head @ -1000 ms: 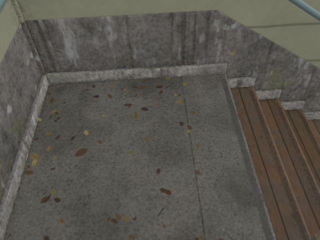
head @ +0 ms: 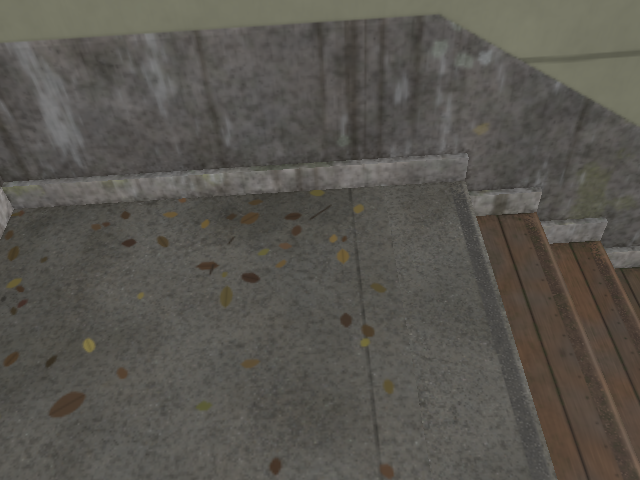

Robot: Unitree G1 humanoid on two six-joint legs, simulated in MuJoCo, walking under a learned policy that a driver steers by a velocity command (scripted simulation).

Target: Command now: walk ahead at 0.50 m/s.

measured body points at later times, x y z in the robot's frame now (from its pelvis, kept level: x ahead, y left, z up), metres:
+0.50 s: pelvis +0.32 +0.06 -0.14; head +0.35 +0.06 +0.31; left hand +0.48 +0.30 -0.25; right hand +0.29 -0.18 -0.28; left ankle +0.28 +0.16 -0.87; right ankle +0.48 -0.10 -0.81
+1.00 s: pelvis +0.49 +0.02 -0.14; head +0.50 +0.02 +0.31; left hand +0.60 +0.26 -0.27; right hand +0.56 -0.23 -0.28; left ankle +0.50 +0.17 -0.87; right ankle +0.56 -0.07 -0.87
